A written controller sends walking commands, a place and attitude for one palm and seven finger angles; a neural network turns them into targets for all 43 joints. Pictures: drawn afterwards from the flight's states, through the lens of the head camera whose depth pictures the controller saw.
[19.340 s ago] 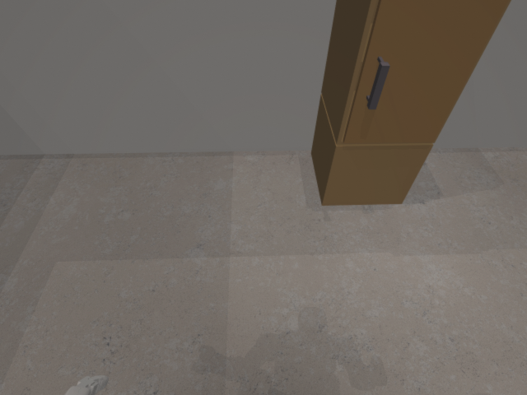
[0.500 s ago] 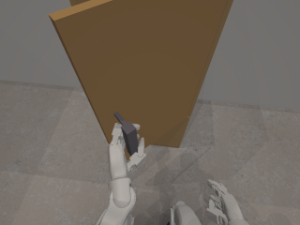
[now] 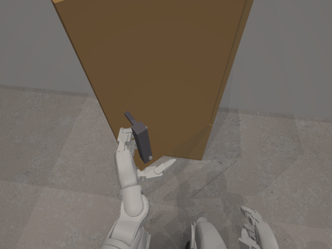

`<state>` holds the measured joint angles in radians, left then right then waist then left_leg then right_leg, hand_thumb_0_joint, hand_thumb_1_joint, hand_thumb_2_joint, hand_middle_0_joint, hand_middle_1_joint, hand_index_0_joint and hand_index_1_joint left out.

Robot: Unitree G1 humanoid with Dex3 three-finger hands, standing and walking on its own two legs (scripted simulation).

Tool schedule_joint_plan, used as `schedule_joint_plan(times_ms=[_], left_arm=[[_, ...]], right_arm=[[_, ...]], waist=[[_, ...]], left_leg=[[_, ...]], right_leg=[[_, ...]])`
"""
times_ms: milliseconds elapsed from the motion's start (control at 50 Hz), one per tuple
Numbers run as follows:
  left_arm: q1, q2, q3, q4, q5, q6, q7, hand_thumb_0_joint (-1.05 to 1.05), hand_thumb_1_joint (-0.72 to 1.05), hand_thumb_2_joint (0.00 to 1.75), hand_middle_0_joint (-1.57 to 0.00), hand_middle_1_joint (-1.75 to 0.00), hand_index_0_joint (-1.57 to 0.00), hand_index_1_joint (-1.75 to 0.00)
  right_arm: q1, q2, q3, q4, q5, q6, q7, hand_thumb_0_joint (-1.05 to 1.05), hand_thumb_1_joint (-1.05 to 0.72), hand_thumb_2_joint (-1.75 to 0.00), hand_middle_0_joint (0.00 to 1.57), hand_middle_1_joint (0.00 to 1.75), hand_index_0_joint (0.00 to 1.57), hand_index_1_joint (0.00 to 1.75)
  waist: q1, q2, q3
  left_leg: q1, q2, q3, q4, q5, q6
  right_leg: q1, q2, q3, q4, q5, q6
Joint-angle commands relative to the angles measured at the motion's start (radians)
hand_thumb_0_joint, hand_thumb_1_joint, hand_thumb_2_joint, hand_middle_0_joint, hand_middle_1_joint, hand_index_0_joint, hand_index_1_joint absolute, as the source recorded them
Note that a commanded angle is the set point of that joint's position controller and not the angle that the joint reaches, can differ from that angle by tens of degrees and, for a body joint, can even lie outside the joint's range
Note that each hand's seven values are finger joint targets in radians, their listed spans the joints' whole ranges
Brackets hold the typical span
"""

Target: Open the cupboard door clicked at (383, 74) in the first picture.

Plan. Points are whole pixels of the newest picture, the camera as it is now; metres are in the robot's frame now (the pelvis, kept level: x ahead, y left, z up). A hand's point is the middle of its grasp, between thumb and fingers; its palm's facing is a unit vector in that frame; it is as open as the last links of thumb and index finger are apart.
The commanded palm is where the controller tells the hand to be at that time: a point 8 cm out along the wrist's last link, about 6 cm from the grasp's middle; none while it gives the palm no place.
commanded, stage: open thumb and fingers to let go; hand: left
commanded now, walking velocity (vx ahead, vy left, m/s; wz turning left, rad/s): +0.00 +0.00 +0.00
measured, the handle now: (138, 138) +0.37 +0.08 +0.03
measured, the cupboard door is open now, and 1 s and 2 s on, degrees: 45 48 48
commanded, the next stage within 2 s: slide the hand sideways off the handle in 0.38 s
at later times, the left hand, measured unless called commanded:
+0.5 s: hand (152, 158) +0.32 +0.05 +0.03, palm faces +0.22 -0.97 -0.03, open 15.5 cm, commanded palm +0.27 +0.09 +0.03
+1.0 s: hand (144, 183) +0.26 +0.06 +0.03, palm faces -0.21 -0.98 -0.01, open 16.3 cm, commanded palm +0.24 +0.13 +0.03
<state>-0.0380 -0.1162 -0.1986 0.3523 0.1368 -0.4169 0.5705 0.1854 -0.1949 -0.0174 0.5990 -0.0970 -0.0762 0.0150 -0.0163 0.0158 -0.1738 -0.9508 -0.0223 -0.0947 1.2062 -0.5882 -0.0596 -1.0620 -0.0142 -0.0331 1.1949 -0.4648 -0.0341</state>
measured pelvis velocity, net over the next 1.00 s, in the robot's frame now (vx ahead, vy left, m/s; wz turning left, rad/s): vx -0.01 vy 0.03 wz -0.02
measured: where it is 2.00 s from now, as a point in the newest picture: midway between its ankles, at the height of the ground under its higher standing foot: outside the picture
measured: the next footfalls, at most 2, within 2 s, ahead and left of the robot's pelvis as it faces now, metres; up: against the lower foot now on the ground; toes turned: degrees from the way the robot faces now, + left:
none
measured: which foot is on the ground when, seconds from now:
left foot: down 0.00-1.00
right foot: down 0.00-1.00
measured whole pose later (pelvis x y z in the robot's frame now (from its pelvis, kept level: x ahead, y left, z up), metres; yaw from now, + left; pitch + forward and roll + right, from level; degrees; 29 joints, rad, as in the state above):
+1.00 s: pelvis -0.01 +0.03 -0.02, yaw -1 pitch +18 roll +0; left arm 0.15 0.04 -0.25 0.08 0.02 -0.37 0.05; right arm 0.23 -0.21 0.01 0.42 -0.03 -0.02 0.02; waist -0.01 0.02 -0.15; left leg -0.99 -0.04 -0.06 1.30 -0.63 -0.02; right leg -1.10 -0.03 0.01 1.27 -0.49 0.01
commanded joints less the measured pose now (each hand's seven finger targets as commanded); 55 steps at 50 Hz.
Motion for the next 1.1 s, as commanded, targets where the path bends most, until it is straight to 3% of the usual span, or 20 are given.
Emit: schedule_joint_plan(times_ms=[0,40,80,120,340,440,460,480,500,520,560,580,620,660,700,740,800,860,940,1080], left_arm=[[-0.192,-0.065,-0.035,-0.190,0.024,-0.064,0.014,0.00,-0.50,0.30,-0.29,-1.15,-0.29,-1.15],[-0.236,-0.053,-0.029,-0.191,0.030,-0.061,0.024,0.00,-0.50,0.30,-0.27,-1.05,-0.27,-1.05],[-0.253,-0.060,-0.025,-0.170,0.026,-0.056,0.033,0.00,-0.50,0.30,-0.26,-0.95,-0.26,-0.95],[-0.250,-0.056,-0.012,-0.169,0.020,-0.053,0.040,0.00,-0.50,0.30,-0.24,-0.85,-0.24,-0.85],[-0.259,-0.072,-0.022,-0.160,0.028,-0.047,0.052,0.00,-0.50,0.30,-0.15,-0.30,-0.15,-0.30],[-0.234,-0.090,-0.022,-0.180,0.023,-0.036,0.066,0.00,-0.50,0.30,-0.15,-0.30,-0.15,-0.30],[-0.238,-0.103,-0.033,-0.173,0.023,-0.032,0.066,0.00,-0.50,0.30,-0.15,-0.30,-0.15,-0.30],[-0.213,0.007,-0.237,-0.195,0.158,-0.060,-0.145,0.00,-0.50,0.30,-0.15,-0.30,-0.15,-0.30],[-0.272,0.067,-0.175,-0.256,0.118,-0.100,-0.261,0.00,-0.50,0.30,-0.15,-0.30,-0.15,-0.30],[-0.274,0.089,-0.178,-0.304,0.094,-0.121,-0.352,0.00,-0.50,0.30,-0.15,-0.30,-0.15,-0.30],[-0.249,0.092,-0.189,-0.331,0.002,-0.123,-0.520,0.00,-0.50,0.30,-0.15,-0.30,-0.15,-0.30],[-0.199,0.063,-0.177,-0.318,-0.071,-0.105,-0.570,0.00,-0.50,0.30,-0.15,-0.30,-0.15,-0.30],[-0.206,0.025,-0.154,-0.332,-0.176,-0.062,-0.603,0.00,-0.50,0.30,-0.15,-0.30,-0.15,-0.30],[-0.161,0.047,-0.092,-0.329,-0.213,-0.028,-0.577,0.00,-0.50,0.30,-0.15,-0.30,-0.15,-0.30],[-0.112,0.069,-0.060,-0.359,-0.199,-0.019,-0.538,0.00,-0.50,0.30,-0.15,-0.30,-0.15,-0.30],[-0.019,0.105,-0.046,-0.396,-0.157,-0.025,-0.511,0.00,-0.50,0.30,-0.15,-0.30,-0.15,-0.30],[0.032,0.107,-0.068,-0.432,-0.115,-0.031,-0.496,0.00,-0.50,0.30,-0.15,-0.30,-0.15,-0.30],[0.042,0.139,-0.055,-0.466,-0.098,-0.029,-0.498,0.00,-0.50,0.30,-0.15,-0.30,-0.15,-0.30],[0.077,0.171,-0.017,-0.510,-0.123,-0.020,-0.515,0.00,-0.50,0.30,-0.15,-0.30,-0.15,-0.30],[0.230,0.163,-0.037,-0.608,-0.160,-0.022,-0.563,0.00,-0.50,0.30,-0.15,-0.30,-0.15,-0.30]], right_arm=[[-0.046,-0.076,-0.027,-0.148,0.001,-0.054,-0.009,0.00,-0.90,-0.90,0.20,0.30,0.20,0.30],[-0.052,-0.080,-0.025,-0.149,0.001,-0.054,-0.011,0.00,-0.90,-0.90,0.20,0.30,0.20,0.30],[-0.049,-0.078,-0.024,-0.143,0.000,-0.055,-0.012,0.00,-0.90,-0.90,0.20,0.30,0.20,0.30],[-0.050,-0.078,-0.022,-0.145,-0.001,-0.054,-0.011,0.00,-0.90,-0.90,0.20,0.30,0.20,0.30],[-0.052,-0.081,-0.020,-0.150,-0.005,-0.052,-0.004,0.00,-0.90,-0.90,0.20,0.30,0.20,0.30],[-0.054,-0.075,-0.019,-0.156,-0.006,-0.047,0.000,0.00,-0.90,-0.90,0.20,0.30,0.20,0.30],[-0.054,-0.070,-0.018,-0.152,-0.006,-0.046,0.002,0.00,-0.90,-0.90,0.20,0.30,0.20,0.30],[0.015,-0.118,-0.027,-0.125,0.003,-0.032,0.004,0.00,-0.90,-0.90,0.20,0.30,0.20,0.30],[0.014,-0.111,-0.031,-0.155,0.012,-0.029,0.002,0.00,-0.90,-0.90,0.20,0.30,0.20,0.30],[0.005,-0.112,-0.032,-0.171,0.018,-0.028,-0.003,0.00,-0.90,-0.90,0.20,0.30,0.20,0.30],[0.007,-0.114,-0.027,-0.200,0.044,-0.027,-0.007,0.00,-0.90,-0.90,0.20,0.30,0.20,0.30],[0.004,-0.110,-0.021,-0.224,0.060,-0.027,-0.010,0.00,-0.90,-0.90,0.20,0.30,0.20,0.30],[-0.008,-0.115,-0.013,-0.253,0.083,-0.028,-0.017,0.00,-0.90,-0.90,0.20,0.30,0.20,0.30],[-0.008,-0.123,-0.013,-0.267,0.086,-0.027,-0.019,0.00,-0.90,-0.90,0.20,0.30,0.20,0.30],[0.001,-0.128,-0.016,-0.284,0.080,-0.022,-0.014,0.00,-0.90,-0.90,0.20,0.30,0.20,0.30],[0.003,-0.128,-0.020,-0.302,0.074,-0.020,-0.006,0.00,-0.90,-0.90,0.20,0.30,0.20,0.30],[0.013,-0.123,-0.022,-0.314,0.069,-0.010,0.005,0.00,-0.90,-0.90,0.20,0.30,0.20,0.30],[0.006,-0.122,-0.019,-0.328,0.069,-0.001,0.003,0.00,-0.90,-0.90,0.20,0.30,0.20,0.30],[0.002,-0.122,-0.015,-0.340,0.075,0.003,-0.011,0.00,-0.90,-0.90,0.20,0.30,0.20,0.30],[0.016,-0.116,-0.012,-0.355,0.079,-0.014,-0.016,0.00,-0.90,-0.90,0.20,0.30,0.20,0.30]], waist=[[-0.021,-0.120,-0.317],[-0.024,-0.099,-0.312],[-0.030,-0.121,-0.304],[-0.019,-0.111,-0.313],[-0.018,-0.084,-0.311],[-0.004,-0.071,-0.336],[-0.009,-0.069,-0.326],[-0.106,-0.104,-0.281],[-0.081,-0.075,-0.321],[-0.073,-0.041,-0.361],[-0.081,-0.025,-0.338],[-0.068,-0.040,-0.302],[-0.064,-0.048,-0.252],[-0.039,-0.059,-0.251],[-0.027,-0.105,-0.282],[-0.001,-0.082,-0.314],[-0.017,-0.094,-0.293],[-0.011,-0.077,-0.269],[-0.004,-0.084,-0.272],[-0.015,-0.057,-0.276]], left_leg=[[0.005,-0.027,0.097,-0.139,0.164,0.057],[0.003,-0.027,0.093,-0.142,0.154,0.058],[0.004,-0.025,0.094,-0.144,0.136,0.058],[0.005,-0.027,0.096,-0.152,0.140,0.056],[0.033,-0.021,0.087,-0.163,0.170,0.053],[0.051,-0.021,0.086,-0.166,0.214,0.048],[0.056,-0.019,0.090,-0.165,0.212,0.048],[0.070,-0.012,0.090,-0.123,0.206,0.071],[0.046,-0.018,0.087,-0.118,0.210,0.076],[0.061,-0.019,0.087,-0.112,0.215,0.078],[0.074,-0.019,0.081,-0.117,0.204,0.079],[0.065,-0.020,0.074,-0.135,0.182,0.076],[0.062,-0.021,0.061,-0.159,0.136,0.073],[0.055,-0.023,0.055,-0.170,0.132,0.069],[0.046,-0.025,0.056,-0.156,0.164,0.070],[0.045,-0.026,0.061,-0.142,0.228,0.066],[0.030,-0.022,0.067,-0.122,0.212,0.065],[0.007,-0.025,0.070,-0.118,0.172,0.067],[0.000,-0.028,0.066,-0.118,0.147,0.069],[0.018,-0.026,0.065,-0.100,0.196,0.067]], right_leg=[[0.383,-0.022,0.041,-0.233,0.117,0.007],[0.366,-0.021,0.039,-0.232,0.095,0.004],[0.358,-0.019,0.036,-0.238,0.066,0.007],[0.370,-0.017,0.033,-0.236,0.070,0.005],[0.333,-0.005,-0.001,-0.209,0.097,-0.004],[0.344,-0.001,-0.013,-0.191,0.142,-0.009],[0.333,-0.001,-0.016,-0.192,0.142,-0.007],[0.290,-0.013,0.014,-0.175,0.196,-0.007],[0.329,-0.027,0.020,-0.158,0.228,-0.012],[0.348,-0.029,0.028,-0.140,0.251,-0.014],[0.336,-0.028,0.023,-0.137,0.237,-0.015],[0.334,-0.021,0.013,-0.146,0.197,-0.015],[0.293,-0.011,-0.003,-0.164,0.105,-0.008],[0.284,-0.009,-0.013,-0.155,0.073,-0.007],[0.299,-0.010,-0.012,-0.141,0.100,-0.004],[0.313,-0.012,-0.008,-0.107,0.161,-0.011],[0.289,-0.013,-0.002,-0.104,0.159,-0.007],[0.281,-0.013,0.009,-0.110,0.114,-0.009],[0.293,-0.007,0.013,-0.119,0.080,-0.008],[0.293,-0.005,0.004,-0.104,0.150,-0.002]])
